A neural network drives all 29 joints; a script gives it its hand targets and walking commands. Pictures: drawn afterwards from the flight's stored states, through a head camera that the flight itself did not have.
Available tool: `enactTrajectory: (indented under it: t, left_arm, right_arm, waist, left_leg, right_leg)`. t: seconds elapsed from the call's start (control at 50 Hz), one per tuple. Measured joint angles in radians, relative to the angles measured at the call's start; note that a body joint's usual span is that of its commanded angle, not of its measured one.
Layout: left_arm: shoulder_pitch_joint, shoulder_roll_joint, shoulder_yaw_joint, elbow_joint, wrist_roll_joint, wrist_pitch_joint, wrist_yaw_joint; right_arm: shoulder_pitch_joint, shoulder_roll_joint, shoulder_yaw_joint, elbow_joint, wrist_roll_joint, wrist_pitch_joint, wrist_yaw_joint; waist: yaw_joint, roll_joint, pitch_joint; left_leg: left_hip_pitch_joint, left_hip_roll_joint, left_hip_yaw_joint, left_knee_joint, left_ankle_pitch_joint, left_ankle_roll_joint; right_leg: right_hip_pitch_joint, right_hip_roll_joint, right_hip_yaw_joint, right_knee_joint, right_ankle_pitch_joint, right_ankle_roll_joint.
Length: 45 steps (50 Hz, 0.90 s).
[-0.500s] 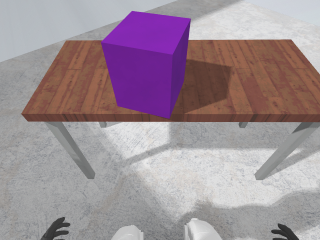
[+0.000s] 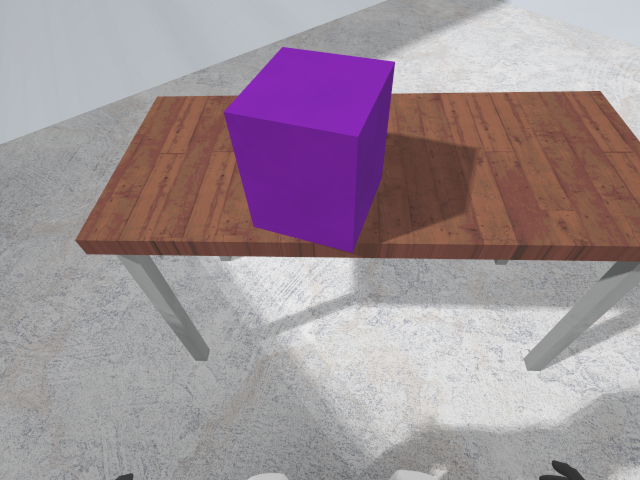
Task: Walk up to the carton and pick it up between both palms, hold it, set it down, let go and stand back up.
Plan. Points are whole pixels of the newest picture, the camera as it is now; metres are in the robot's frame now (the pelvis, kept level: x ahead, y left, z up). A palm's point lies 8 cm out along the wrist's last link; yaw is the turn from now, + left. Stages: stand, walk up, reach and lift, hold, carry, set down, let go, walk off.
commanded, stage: walk up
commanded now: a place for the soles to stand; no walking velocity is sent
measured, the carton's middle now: (318, 151) +0.62 +0.05 +0.04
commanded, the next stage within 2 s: none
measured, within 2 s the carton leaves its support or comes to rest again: neither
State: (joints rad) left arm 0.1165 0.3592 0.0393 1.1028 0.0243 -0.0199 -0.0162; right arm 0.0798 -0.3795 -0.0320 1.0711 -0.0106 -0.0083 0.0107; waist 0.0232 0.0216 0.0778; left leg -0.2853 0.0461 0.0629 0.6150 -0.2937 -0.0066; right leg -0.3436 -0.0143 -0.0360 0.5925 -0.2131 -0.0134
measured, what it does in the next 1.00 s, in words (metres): walks ahead: right foot, then left foot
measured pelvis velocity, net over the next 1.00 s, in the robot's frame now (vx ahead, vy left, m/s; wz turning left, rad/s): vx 0.26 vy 0.09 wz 0.06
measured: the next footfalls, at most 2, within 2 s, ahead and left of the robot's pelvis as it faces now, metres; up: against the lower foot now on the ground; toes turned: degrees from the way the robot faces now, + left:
right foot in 0.60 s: +0.34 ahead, -0.08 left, +0.00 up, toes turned -3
left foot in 0.96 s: +0.36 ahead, +0.22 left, +0.00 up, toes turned +6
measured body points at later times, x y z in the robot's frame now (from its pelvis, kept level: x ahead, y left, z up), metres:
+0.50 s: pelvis +0.13 +0.04 +0.00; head +0.14 +0.05 +0.45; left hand +0.22 +0.37 -0.11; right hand +0.15 -0.30 -0.10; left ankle +0.04 +0.13 -0.73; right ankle +0.17 -0.07 -0.69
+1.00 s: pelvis +0.26 +0.09 -0.03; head +0.32 +0.10 +0.41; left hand +0.33 +0.42 -0.15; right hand +0.41 -0.23 -0.14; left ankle +0.33 +0.21 -0.73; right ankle +0.30 -0.07 -0.72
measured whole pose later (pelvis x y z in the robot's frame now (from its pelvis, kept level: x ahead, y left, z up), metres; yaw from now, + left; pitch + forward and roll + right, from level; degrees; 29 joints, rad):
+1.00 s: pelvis +0.26 +0.09 -0.03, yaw +3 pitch -5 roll +1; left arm 0.15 0.42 0.06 0.86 -0.01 -0.01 0.03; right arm 0.13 -0.41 -0.07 0.83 0.00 -0.03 -0.01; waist 0.05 -0.02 0.24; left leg -0.43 0.02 0.04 0.84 -0.30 0.01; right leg -0.39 -0.14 -0.02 0.91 -0.42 0.01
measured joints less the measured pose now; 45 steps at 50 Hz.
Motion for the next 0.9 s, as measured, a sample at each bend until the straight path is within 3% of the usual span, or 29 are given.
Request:
enactTrajectory:
  t: [0.1, 0.18, 0.22, 0.28, 0.32, 0.36, 0.4, 0.5, 0.58, 0.6, 0.62, 0.66, 0.68, 0.72, 0.78, 0.84, 0.9]
  left_arm:
    - [-0.02, -0.019, -0.011, 0.01, -0.01, -0.006, 0.002]
    - [0.022, -0.022, 0.007, -0.043, -0.001, -0.031, -0.011]
    - [0.049, -0.01, 0.018, -0.058, 0.003, -0.035, -0.013]
    - [0.077, 0.017, 0.036, -0.081, 0.003, -0.033, -0.01]
    - [0.093, 0.04, 0.047, -0.091, -0.001, -0.026, -0.01]
    - [0.11, 0.06, 0.054, -0.091, -0.006, -0.01, -0.005]
    - [0.113, 0.071, 0.056, -0.093, -0.008, -0.003, -0.005]
    - [0.079, 0.071, 0.046, -0.135, -0.008, -0.033, -0.013]
    - [0.045, 0.054, 0.033, -0.182, -0.014, -0.046, -0.022]
    - [0.037, 0.048, 0.032, -0.19, -0.014, -0.048, -0.023]
    - [0.026, 0.033, 0.032, -0.193, -0.016, -0.051, -0.02]
    - [0.009, -0.002, 0.025, -0.202, -0.018, -0.052, -0.012]
    - [0.007, -0.009, 0.02, -0.215, -0.019, -0.053, -0.006]
    - [0.008, -0.008, 0.011, -0.245, -0.026, -0.053, 0.003]
    - [0.018, -0.015, 0.004, -0.263, -0.033, -0.054, 0.021]
    - [0.045, -0.023, -0.007, -0.266, -0.033, -0.061, 0.038]
    - [0.063, -0.007, -0.007, -0.26, -0.022, -0.054, 0.045]
  right_arm:
    - [0.001, 0.012, 0.011, 0.022, 0.003, -0.008, 0.005]
    - [0.051, 0.003, -0.014, -0.025, -0.019, -0.005, 0.033]
    - [0.085, -0.011, -0.032, -0.041, -0.024, -0.003, 0.044]
    - [0.128, -0.037, -0.059, -0.052, -0.024, -0.006, 0.053]
    - [0.15, -0.047, -0.074, -0.055, -0.026, -0.017, 0.052]
    - [0.174, -0.044, -0.085, -0.071, -0.036, -0.033, 0.044]
    - [0.2, -0.04, -0.085, -0.087, -0.032, -0.042, 0.036]
    - [0.265, -0.036, -0.072, -0.117, -0.023, -0.053, 0.03]
    - [0.28, -0.045, -0.057, -0.155, -0.014, -0.051, 0.021]
    - [0.28, -0.049, -0.054, -0.164, -0.011, -0.048, 0.02]
    - [0.273, -0.057, -0.054, -0.168, -0.007, -0.043, 0.018]
    - [0.248, -0.063, -0.052, -0.175, 0.002, -0.026, 0.013]
    - [0.24, -0.053, -0.047, -0.186, 0.007, -0.019, 0.009]
    - [0.222, -0.024, -0.033, -0.206, 0.011, -0.005, 0.002]
    - [0.18, -0.011, -0.018, -0.209, 0.017, 0.001, -0.001]
    - [0.142, -0.027, -0.022, -0.235, 0.023, -0.004, -0.006]
    - [0.1, -0.043, -0.029, -0.259, 0.029, -0.013, -0.012]
  waist:
    - [-0.004, 0.006, -0.006]
    - [-0.014, 0.012, -0.046]
    - [-0.016, 0.01, -0.075]
    - [-0.021, 0.006, -0.084]
    - [-0.019, -0.015, -0.08]
    - [-0.019, -0.047, -0.09]
    - [-0.039, -0.063, -0.088]
    - [-0.072, -0.075, -0.03]
    - [-0.077, -0.068, 0.033]
    - [-0.08, -0.06, 0.046]
    - [-0.084, -0.033, 0.062]
    - [-0.092, 0.039, 0.089]
    - [-0.09, 0.048, 0.091]
    - [-0.071, 0.02, 0.09]
    - [-0.038, -0.001, 0.101]
    - [-0.012, 0.019, 0.105]
    - [0.002, 0.032, 0.121]
  left_leg:
    - [0.04, -0.012, -0.002, -0.068, 0.025, -0.003]
    - [0.036, -0.018, -0.012, 0.011, -0.191, 0.034]
    - [0.023, -0.022, -0.013, 0.072, -0.235, 0.043]
    - [0.043, -0.014, -0.01, 0.048, -0.17, 0.056]
    - [0.083, -0.027, 0.005, -0.005, -0.054, 0.042]
    - [0.106, -0.05, 0.033, -0.013, -0.077, 0.035]
    - [0.134, -0.063, 0.037, -0.036, -0.104, 0.04]
    - [0.223, -0.079, 0.022, -0.098, -0.123, 0.046]
    - [0.281, -0.077, 0.039, -0.067, -0.196, 0.033]
    - [0.289, -0.071, 0.042, -0.039, -0.227, 0.029]
    - [0.291, -0.049, 0.038, 0.006, -0.262, 0.027]
    - [0.253, 0.018, 0.017, 0.155, -0.26, 0.041]
    - [0.203, 0.021, -0.011, 0.269, -0.227, 0.052]
    - [0.097, -0.031, -0.053, 0.487, -0.263, 0.051]
    - [-0.037, -0.061, -0.066, 0.661, -0.284, 0.044]
    - [-0.135, -0.041, -0.086, 0.616, -0.258, 0.037]
    - [-0.167, -0.002, -0.081, 0.401, -0.211, 0.031]
  right_leg:
    - [0.036, -0.009, -0.003, -0.052, 0.011, 0.007]
    - [0.054, -0.012, -0.008, -0.032, -0.073, -0.006]
    - [0.065, -0.018, -0.012, -0.028, -0.083, -0.007]
    - [0.101, -0.032, -0.027, -0.018, -0.082, 0.009]
    - [0.109, -0.053, -0.017, 0.033, -0.136, 0.014]
    - [0.044, -0.046, 0.039, 0.201, -0.212, 0.004]
    - [-0.023, -0.022, 0.061, 0.334, -0.208, -0.001]
    - [-0.115, -0.03, 0.028, 0.331, -0.219, -0.002]
    - [-0.131, -0.051, 0.004, 0.139, -0.101, -0.022]
    - [-0.12, -0.047, 0.001, 0.102, -0.016, -0.025]
    - [-0.106, -0.031, -0.011, 0.1, 0.057, -0.02]
    - [-0.072, 0.018, -0.052, 0.112, 0.019, -0.013]
    - [-0.069, 0.024, -0.06, 0.124, -0.014, -0.014]
    - [-0.069, -0.001, -0.049, 0.161, -0.067, -0.019]
    - [-0.024, -0.035, -0.037, 0.143, -0.086, -0.01]
    - [0.012, -0.045, -0.039, 0.103, -0.081, 0.003]
    - [0.013, -0.054, -0.039, 0.118, -0.099, 0.017]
